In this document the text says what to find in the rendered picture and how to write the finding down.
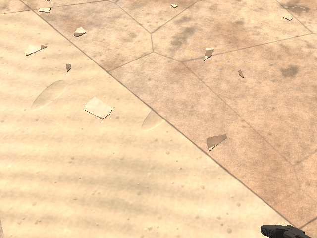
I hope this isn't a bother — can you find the robot right hand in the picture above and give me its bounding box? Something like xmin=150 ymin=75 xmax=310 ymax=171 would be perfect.
xmin=261 ymin=224 xmax=312 ymax=238

